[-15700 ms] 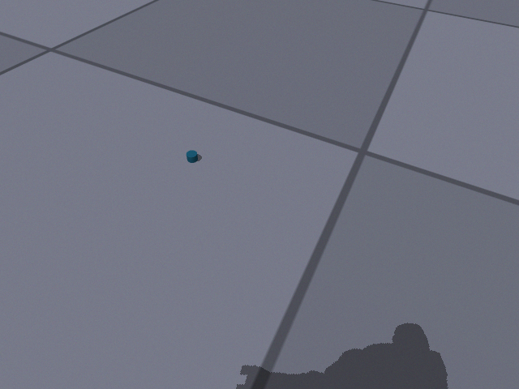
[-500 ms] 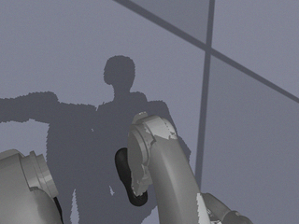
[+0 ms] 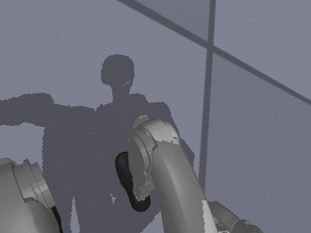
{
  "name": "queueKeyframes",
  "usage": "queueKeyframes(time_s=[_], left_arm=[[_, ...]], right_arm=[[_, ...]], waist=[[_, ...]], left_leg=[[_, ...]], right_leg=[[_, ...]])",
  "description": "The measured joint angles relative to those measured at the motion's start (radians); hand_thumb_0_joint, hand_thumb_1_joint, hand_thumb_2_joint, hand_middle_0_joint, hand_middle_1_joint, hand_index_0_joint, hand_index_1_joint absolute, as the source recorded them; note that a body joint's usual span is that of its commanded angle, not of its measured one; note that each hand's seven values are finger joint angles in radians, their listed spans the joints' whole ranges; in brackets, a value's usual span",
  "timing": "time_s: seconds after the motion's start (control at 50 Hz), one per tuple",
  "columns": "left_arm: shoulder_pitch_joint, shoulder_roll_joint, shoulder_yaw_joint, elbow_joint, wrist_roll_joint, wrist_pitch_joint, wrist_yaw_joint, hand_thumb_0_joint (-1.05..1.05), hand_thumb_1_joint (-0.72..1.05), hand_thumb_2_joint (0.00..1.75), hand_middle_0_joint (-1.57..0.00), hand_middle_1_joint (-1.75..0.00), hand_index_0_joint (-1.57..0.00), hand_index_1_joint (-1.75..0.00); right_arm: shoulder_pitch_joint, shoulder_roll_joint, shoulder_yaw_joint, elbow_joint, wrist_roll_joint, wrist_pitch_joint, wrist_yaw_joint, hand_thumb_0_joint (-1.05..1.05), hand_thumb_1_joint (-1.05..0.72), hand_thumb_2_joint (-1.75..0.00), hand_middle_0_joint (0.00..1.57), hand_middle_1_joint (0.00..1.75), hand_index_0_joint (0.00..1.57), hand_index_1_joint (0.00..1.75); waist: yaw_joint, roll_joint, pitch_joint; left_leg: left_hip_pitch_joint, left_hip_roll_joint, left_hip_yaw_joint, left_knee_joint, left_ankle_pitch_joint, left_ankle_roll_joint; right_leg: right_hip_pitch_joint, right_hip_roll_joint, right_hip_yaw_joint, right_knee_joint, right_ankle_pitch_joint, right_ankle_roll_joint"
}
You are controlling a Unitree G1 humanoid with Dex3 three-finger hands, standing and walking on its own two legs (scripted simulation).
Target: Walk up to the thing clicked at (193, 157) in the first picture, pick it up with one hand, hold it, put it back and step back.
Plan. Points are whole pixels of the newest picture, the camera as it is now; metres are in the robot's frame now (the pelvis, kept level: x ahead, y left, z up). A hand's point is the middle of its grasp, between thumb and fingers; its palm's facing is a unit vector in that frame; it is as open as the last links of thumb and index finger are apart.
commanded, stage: close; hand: left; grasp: from above
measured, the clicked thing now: out of the picture +0.43 +0.34 -0.28
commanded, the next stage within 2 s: settle in 1.24 s
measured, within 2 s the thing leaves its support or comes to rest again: leaves its support in 1.64 s
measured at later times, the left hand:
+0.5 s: hand out of the picture +0.42 +0.32 -0.25, palm faces -0.41 -0.15 -0.90, open 11.0 cm
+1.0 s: hand out of the picture +0.42 +0.33 -0.25, palm faces -0.44 -0.17 -0.88, open 8.2 cm
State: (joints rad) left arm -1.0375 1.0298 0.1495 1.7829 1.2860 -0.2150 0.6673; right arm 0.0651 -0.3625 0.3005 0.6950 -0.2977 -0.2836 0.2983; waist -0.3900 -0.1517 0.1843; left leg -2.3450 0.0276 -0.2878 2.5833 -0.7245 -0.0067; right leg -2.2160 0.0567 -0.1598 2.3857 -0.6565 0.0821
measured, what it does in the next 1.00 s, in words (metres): stands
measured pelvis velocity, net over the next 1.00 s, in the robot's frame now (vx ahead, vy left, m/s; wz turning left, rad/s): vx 0.00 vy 0.00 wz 0.00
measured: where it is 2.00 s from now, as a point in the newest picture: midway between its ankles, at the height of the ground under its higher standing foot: (98, 213)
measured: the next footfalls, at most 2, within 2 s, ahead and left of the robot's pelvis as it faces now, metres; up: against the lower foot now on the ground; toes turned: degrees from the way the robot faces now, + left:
none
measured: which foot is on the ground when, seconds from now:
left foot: down 0.00-1.00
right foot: down 0.00-1.00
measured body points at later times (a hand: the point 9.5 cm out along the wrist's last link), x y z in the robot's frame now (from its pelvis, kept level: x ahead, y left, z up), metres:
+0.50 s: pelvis +0.00 +0.00 +0.00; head +0.26 +0.14 +0.33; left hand +0.44 +0.33 -0.20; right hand +0.07 -0.25 -0.05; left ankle +0.06 +0.13 -0.26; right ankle +0.12 -0.13 -0.26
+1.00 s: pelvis +0.00 +0.00 +0.00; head +0.27 +0.14 +0.33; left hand +0.44 +0.34 -0.20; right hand +0.06 -0.25 -0.05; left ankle +0.06 +0.13 -0.26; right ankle +0.12 -0.13 -0.26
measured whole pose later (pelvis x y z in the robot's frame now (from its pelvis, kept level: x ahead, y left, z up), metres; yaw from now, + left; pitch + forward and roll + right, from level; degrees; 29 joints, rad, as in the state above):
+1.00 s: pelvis +0.00 +0.00 +0.00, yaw +0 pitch +25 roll -15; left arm -1.01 1.03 0.13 1.76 1.28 -0.25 0.65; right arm 0.07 -0.36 0.32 0.69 -0.30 -0.27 0.29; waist -0.38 -0.16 0.20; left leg -2.33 0.03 -0.30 2.57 -0.72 -0.01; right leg -2.20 0.06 -0.17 2.37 -0.65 0.08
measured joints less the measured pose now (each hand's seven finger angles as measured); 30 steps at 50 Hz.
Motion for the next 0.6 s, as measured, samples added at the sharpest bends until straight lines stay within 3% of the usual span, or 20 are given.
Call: queueKeyframes(time_s=[0.18,0.38,0.6], left_arm=[[0.015,0.007,-0.021,-0.020,-0.011,-0.026,-0.039,0.00,-0.35,0.92,-0.19,-0.96,-0.19,-0.97],[0.032,-0.018,-0.034,-0.029,0.018,-0.042,0.015,0.00,-0.19,0.85,-0.27,-0.97,-0.29,-0.94],[0.006,-0.012,-0.013,-0.004,-0.004,0.007,0.023,0.00,0.00,0.74,-0.37,-0.95,-0.43,-0.89]], right_arm=[[0.014,0.000,0.012,-0.003,0.002,0.012,-0.007,0.00,-0.90,-0.90,0.20,0.30,0.20,0.30],[-0.004,0.017,0.023,-0.006,-0.011,0.009,0.002,0.00,-0.90,-0.89,0.20,0.30,0.20,0.30],[-0.020,0.002,0.011,-0.014,-0.002,-0.010,0.001,0.00,-0.90,-0.89,0.20,0.30,0.20,0.30]], waist=[[0.011,-0.005,0.005],[0.017,-0.010,0.004],[-0.002,-0.010,0.012]], left_leg=[[0.003,-0.002,-0.003,-0.005,0.002,-0.001],[0.016,-0.001,-0.008,-0.005,-0.002,-0.005],[0.009,0.002,-0.004,-0.013,0.011,-0.001]], right_leg=[[0.007,-0.001,-0.004,-0.007,0.001,-0.003],[0.016,0.000,-0.007,-0.009,0.001,-0.003],[0.009,0.002,-0.004,-0.016,0.014,-0.001]])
